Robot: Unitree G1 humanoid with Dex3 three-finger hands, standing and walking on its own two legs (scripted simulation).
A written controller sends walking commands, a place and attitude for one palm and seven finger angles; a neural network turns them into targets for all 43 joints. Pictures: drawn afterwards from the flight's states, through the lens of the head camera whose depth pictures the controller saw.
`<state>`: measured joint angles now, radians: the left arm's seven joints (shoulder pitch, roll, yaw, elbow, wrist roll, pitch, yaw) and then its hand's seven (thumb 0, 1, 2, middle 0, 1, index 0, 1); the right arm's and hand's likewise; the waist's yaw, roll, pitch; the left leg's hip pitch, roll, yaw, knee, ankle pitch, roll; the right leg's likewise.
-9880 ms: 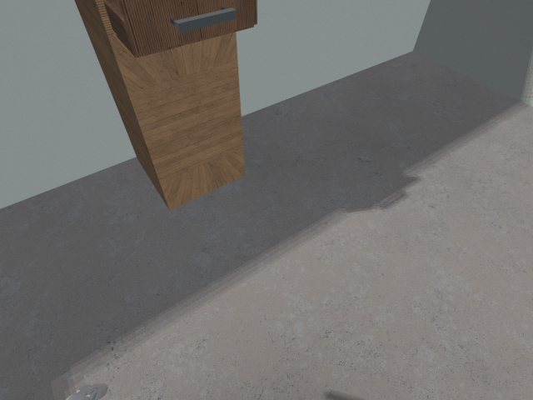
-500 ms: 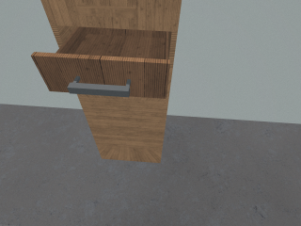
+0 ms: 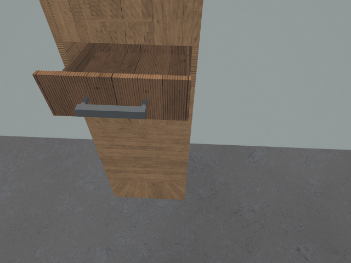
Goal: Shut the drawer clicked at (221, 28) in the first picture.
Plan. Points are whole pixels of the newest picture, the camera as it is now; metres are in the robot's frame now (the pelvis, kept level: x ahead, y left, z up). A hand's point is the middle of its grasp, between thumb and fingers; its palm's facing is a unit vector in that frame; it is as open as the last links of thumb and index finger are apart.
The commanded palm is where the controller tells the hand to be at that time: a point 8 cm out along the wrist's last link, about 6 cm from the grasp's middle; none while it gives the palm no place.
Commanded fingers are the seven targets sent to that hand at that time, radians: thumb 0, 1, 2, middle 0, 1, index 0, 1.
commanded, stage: look again from close up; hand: left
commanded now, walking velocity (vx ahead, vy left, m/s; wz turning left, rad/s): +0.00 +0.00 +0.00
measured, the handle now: (113, 106) +0.45 +0.19 +0.14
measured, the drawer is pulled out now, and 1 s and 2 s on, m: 0.19 0.19 0.19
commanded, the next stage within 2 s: shuffle to correct the standing spot in 0.16 s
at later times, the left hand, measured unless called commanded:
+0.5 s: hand out of the picture -0.04 +0.17 -0.17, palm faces +0.03 -0.98 -0.18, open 7.3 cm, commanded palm none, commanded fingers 0.00 0.90 0.90 -0.20 -0.30 -0.20 -0.30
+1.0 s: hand out of the picture +0.04 +0.19 -0.18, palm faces +0.04 -0.98 -0.21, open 7.3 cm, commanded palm none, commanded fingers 0.00 0.90 0.90 -0.20 -0.30 -0.20 -0.30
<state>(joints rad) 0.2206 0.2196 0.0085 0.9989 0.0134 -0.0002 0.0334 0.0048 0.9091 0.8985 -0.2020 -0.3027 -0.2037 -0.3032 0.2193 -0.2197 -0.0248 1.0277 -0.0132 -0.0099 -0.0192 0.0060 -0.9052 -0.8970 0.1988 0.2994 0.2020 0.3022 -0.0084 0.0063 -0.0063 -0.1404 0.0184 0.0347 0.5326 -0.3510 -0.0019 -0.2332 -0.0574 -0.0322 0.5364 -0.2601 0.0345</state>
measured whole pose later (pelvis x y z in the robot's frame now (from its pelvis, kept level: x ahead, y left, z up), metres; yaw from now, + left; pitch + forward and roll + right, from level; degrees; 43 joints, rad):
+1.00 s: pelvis +0.03 +0.01 +0.00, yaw -1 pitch -2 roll -1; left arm 0.29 0.15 0.05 1.04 0.02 0.04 0.05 0.03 0.93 0.90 -0.20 -0.30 -0.21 -0.30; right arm 0.26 -0.13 -0.05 1.09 -0.01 0.00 -0.06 0.02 -0.93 -0.90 0.20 0.30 0.20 0.30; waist 0.00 0.00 0.07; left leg -0.10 0.02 0.07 0.52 -0.39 0.02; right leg -0.25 -0.07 -0.05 0.62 -0.27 0.01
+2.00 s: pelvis -0.02 +0.01 +0.00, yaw -1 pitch -1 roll +1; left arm 0.35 0.12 -0.01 1.12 0.02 -0.01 0.03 0.01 0.91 0.90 -0.20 -0.30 -0.20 -0.30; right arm 0.35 -0.14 0.01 1.05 -0.02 -0.01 -0.02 0.02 -0.92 -0.90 0.20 0.30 0.20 0.30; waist 0.00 0.04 -0.01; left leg -0.19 0.00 0.07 0.52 -0.31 0.02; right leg -0.29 -0.09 -0.06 0.54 -0.22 0.03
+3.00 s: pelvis +0.02 -0.02 +0.00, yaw -1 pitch +0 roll +1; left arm 0.24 0.15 0.02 1.10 0.01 0.00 0.04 0.01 0.92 0.90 -0.20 -0.30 -0.20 -0.30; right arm 0.27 -0.14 0.00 1.12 -0.01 -0.02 -0.04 0.02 -0.93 -0.90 0.20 0.30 0.20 0.30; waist 0.00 0.03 0.06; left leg -0.10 0.03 0.06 0.43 -0.32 -0.03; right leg -0.24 -0.06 -0.07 0.52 -0.28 0.00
